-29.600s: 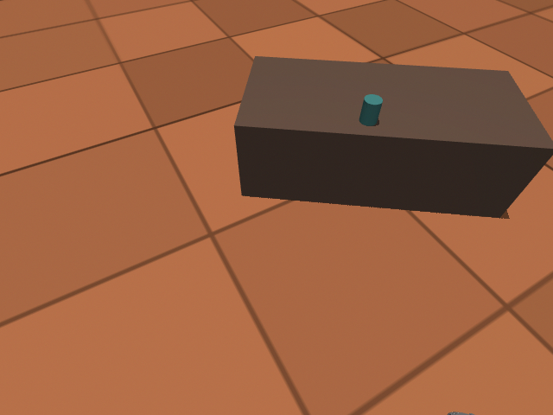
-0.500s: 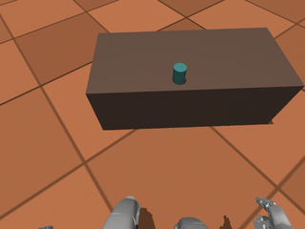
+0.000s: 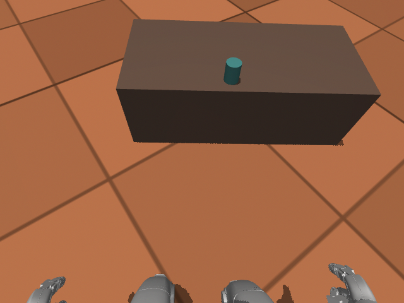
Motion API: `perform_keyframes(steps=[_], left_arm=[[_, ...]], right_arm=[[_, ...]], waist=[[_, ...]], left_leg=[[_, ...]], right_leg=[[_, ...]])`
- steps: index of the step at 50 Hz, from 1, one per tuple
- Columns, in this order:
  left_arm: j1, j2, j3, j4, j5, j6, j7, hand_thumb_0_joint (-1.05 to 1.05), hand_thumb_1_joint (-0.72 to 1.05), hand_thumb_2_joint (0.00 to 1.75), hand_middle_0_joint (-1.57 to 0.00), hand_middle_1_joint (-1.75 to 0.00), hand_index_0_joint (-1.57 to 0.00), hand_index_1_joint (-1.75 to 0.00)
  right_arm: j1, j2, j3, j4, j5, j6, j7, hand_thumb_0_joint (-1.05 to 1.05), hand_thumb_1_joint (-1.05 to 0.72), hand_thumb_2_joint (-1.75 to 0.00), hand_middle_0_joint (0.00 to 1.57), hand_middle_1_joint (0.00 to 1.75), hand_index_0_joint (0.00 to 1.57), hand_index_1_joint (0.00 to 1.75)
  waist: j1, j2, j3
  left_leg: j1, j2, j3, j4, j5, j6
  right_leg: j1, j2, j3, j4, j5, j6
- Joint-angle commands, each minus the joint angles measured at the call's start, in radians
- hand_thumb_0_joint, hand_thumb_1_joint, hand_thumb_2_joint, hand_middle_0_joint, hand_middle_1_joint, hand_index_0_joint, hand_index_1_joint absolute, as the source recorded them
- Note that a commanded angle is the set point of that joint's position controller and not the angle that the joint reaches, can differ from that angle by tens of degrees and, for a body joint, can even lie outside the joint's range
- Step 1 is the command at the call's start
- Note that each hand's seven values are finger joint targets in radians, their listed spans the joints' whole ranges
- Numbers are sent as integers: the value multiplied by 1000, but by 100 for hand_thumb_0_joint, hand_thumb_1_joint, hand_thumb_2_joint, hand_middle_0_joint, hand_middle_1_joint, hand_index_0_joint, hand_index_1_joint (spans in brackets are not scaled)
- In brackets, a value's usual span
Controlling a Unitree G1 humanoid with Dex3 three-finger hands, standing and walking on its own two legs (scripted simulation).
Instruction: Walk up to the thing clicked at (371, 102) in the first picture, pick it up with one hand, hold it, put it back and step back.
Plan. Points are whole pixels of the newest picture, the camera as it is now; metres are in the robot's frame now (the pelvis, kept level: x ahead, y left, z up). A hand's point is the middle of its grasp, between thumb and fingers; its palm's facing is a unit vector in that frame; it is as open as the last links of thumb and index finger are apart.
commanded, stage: step back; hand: right
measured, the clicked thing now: (232, 71) +1.02 -0.15 -0.29
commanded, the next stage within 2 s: stand in 1.22 s
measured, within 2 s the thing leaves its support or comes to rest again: neither
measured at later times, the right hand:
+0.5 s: hand out of the picture -0.02 -0.27 -0.15, palm faces -0.09 +0.93 -0.35, open 7.4 cm
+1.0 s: hand out of the picture +0.06 -0.24 -0.14, palm faces -0.08 +0.93 -0.35, open 7.4 cm
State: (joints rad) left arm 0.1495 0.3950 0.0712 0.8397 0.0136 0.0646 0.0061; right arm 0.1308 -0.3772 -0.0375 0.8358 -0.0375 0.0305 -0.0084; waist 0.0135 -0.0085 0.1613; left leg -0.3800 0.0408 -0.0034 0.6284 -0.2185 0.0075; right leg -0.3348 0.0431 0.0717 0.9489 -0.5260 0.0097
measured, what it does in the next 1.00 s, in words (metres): steps on the spot: right foot, then left foot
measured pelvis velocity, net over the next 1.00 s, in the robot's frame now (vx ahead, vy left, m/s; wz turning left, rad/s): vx -0.05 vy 0.00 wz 0.05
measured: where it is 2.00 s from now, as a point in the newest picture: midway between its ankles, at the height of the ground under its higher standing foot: outside the picture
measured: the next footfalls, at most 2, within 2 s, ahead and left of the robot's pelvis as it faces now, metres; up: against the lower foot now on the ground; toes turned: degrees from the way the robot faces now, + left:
right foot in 0.06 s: -0.02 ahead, -0.13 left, +0.00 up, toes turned +3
left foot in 0.36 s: +0.00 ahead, +0.13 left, +0.00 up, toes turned +4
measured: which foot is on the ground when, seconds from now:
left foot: down 0.00-0.08, up 0.10-0.34, down 0.36-1.00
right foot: up 0.00-0.04, down 0.06-1.00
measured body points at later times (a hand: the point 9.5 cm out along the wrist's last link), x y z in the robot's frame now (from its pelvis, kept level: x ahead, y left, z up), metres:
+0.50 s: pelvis -0.09 -0.01 +0.00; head -0.08 -0.01 +0.45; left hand -0.05 +0.32 -0.11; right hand -0.02 -0.31 -0.12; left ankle -0.09 +0.12 -0.72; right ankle -0.07 -0.13 -0.71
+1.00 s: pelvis -0.05 +0.00 +0.01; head -0.03 +0.01 +0.46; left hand +0.00 +0.32 -0.12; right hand +0.07 -0.29 -0.11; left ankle -0.04 +0.13 -0.72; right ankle -0.06 -0.13 -0.72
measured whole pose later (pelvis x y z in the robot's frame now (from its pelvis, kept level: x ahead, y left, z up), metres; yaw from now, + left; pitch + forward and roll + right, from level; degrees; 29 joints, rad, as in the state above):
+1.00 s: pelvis -0.05 +0.00 +0.01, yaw +3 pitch -2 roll -1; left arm 0.17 0.38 0.03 1.04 0.01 -0.02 0.00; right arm 0.12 -0.34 -0.03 1.04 -0.02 -0.01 0.01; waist 0.02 -0.01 0.07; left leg -0.25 0.03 0.01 0.58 -0.30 -0.01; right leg -0.18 -0.01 0.00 0.55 -0.33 0.02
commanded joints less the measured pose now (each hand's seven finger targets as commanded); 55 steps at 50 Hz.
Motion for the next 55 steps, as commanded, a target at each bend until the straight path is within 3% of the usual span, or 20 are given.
perform_keyframes(steps=[1,2,3,4,5,8,14,17,18,19,20,21,28,30,32,39,41,43,47,55], left_arm=[[113,153,48,-6,14,-54,5,0,90,90,-20,-30,-20,-30],[145,180,57,13,25,-63,9,0,90,90,-20,-30,-20,-30],[142,249,76,11,40,-71,10,0,90,90,-20,-30,-20,-30],[67,359,100,-19,36,-67,10,0,90,90,-20,-30,-20,-30],[-2,366,98,-43,32,-74,15,0,90,90,-20,-30,-20,-30],[-72,249,66,-41,34,-84,23,0,90,90,-20,-30,-20,-30],[30,273,80,-12,41,-91,12,0,90,90,-20,-30,-20,-30],[0,251,53,-4,30,-77,0,0,90,90,-20,-30,-20,-30],[21,200,33,-3,29,-73,-2,0,90,90,-20,-30,-20,-30],[22,130,11,-9,10,-74,-8,0,90,90,-20,-30,-20,-30],[-42,205,39,8,4,-74,-1,0,90,90,-20,-30,-20,-30],[-46,223,41,14,9,-76,-5,0,90,90,-20,-30,-20,-30],[86,177,40,109,17,-114,-5,0,90,90,-20,-30,-20,-30],[114,307,67,116,27,-126,1,0,90,90,-20,-30,-20,-30],[33,289,67,72,20,-131,2,0,90,90,-20,-30,-20,-30],[-45,200,14,61,9,-113,-5,0,90,90,-20,-30,-20,-30],[-26,124,-11,61,-11,-98,-7,0,90,90,-20,-30,-20,-30],[3,179,6,106,-10,-93,0,0,90,90,-20,-30,-20,-30],[17,206,8,143,-3,-119,3,0,90,90,-20,-30,-20,-30],[-51,191,-5,160,-9,-113,13,0,90,90,-20,-30,-20,-30]], right_arm=[[5,-280,-77,-61,6,6,-12,0,-90,-90,20,30,20,30],[10,-249,-65,-59,10,11,-9,0,-90,-90,20,30,20,30],[24,-184,-47,-71,14,9,-5,0,-90,-90,20,30,20,30],[-41,-173,-52,-91,16,8,-23,0,-90,-90,20,30,20,30],[-50,-219,-72,-76,20,12,-28,0,-90,-90,20,30,20,30],[17,-208,-59,-19,30,1,-20,0,-90,-90,20,30,20,30],[-10,-205,-61,-9,2,-28,11,0,-90,-90,20,30,20,30],[87,-179,-70,62,6,-50,13,0,-90,-90,20,30,20,30],[126,-195,-79,79,-1,-60,6,0,-90,-90,20,30,20,30],[117,-260,-88,71,-7,-68,1,0,-90,-90,20,30,20,30],[88,-338,-93,60,-3,-66,6,0,-90,-90,20,30,20,30],[36,-311,-88,53,-4,-72,7,0,-90,-90,20,30,20,30],[-7,-196,-51,54,11,-53,12,0,-90,-90,20,30,20,30],[-17,-155,-45,44,14,-49,6,0,-90,-90,20,30,20,30],[30,-206,-58,65,12,-56,5,0,-90,-90,20,30,20,30],[97,-150,-65,127,4,-76,9,0,-90,-90,20,30,20,30],[47,-226,-73,110,-5,-83,-3,0,-90,-90,20,30,20,30],[-34,-262,-71,99,5,-77,3,0,-90,-90,20,30,20,30],[-93,-182,-39,109,18,-69,2,0,-90,-90,20,30,20,30],[-92,-179,-42,165,25,-68,-4,0,-90,-90,20,30,20,30]], waist=[[15,193,-275],[24,144,-278],[14,-55,-221],[59,-220,-171],[42,-190,-94],[-22,-92,-70],[58,-174,-104],[4,-132,-129],[-17,-55,-158],[-18,159,-151],[-42,148,-105],[-17,88,-61],[44,104,-139],[62,-153,-95],[28,-57,-43],[-37,-81,-157],[-14,126,-168],[12,101,-142],[17,81,-163],[-1,18,-258]], left_leg=[[184,167,-166,-81,169,169],[82,132,-141,-12,84,128],[-154,3,-100,146,-149,57],[-166,-98,-115,300,-375,1],[-100,-58,-207,453,-367,-15],[-134,-123,-161,518,-222,-13],[-79,-42,-56,123,-312,-25],[209,-87,31,-212,-165,6],[322,-44,-60,-260,-140,22],[337,172,-448,-351,-356,106],[102,296,-583,-421,-586,230],[31,284,-536,-420,-579,232],[-29,89,-164,-144,-150,75],[-182,-88,-60,162,-341,14],[-153,-22,-113,254,-317,3],[270,-37,5,-199,7,6],[268,203,-343,-331,-87,97],[85,269,-344,-320,-128,192],[99,80,-95,-163,92,35],[280,93,-51,-159,415,47]], right_leg=[[149,1,-103,-504,181,-28],[238,-25,-41,-564,224,-43],[285,-181,250,-592,148,-87],[34,-428,471,-652,116,-254],[-141,-485,536,-685,87,-309],[-37,-288,193,-554,330,-198],[125,-305,230,-584,-76,-202],[17,-239,114,-489,13,-147],[-54,-206,70,-365,103,-118],[-224,-88,-20,-229,46,-36],[-143,-70,-50,-111,-64,-21],[-93,-86,-5,-59,-30,-28],[292,-40,-61,-549,229,-45],[236,-340,410,-719,-142,-186],[156,-415,421,-686,-2,-262],[-4,-211,25,-433,425,-113],[-97,-72,-57,-274,212,-32],[80,-78,-55,-267,40,-34],[179,-136,50,-511,410,-61],[212,-146,6,-488,641,-49]])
